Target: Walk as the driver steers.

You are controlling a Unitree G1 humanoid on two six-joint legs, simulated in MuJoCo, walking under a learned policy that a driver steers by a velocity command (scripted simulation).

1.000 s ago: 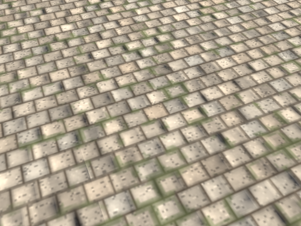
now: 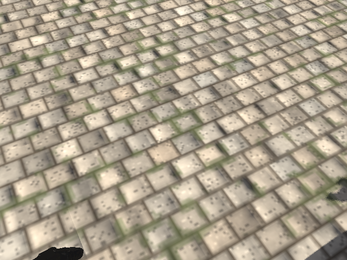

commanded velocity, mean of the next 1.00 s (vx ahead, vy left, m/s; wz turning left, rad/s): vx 0.49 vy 0.00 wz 0.00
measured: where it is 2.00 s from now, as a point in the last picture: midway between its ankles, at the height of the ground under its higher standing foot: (169, 120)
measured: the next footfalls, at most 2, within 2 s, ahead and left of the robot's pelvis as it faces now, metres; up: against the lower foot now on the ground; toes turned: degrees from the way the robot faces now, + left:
right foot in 0.10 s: +0.26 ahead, -0.12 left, +0.00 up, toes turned -1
left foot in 0.64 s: +0.56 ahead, +0.11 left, +0.00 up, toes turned +2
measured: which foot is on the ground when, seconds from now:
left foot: down 0.00-0.12, up 0.14-0.62, down 0.64-1.00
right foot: up 0.00-0.08, down 0.10-0.66, up 0.68-1.00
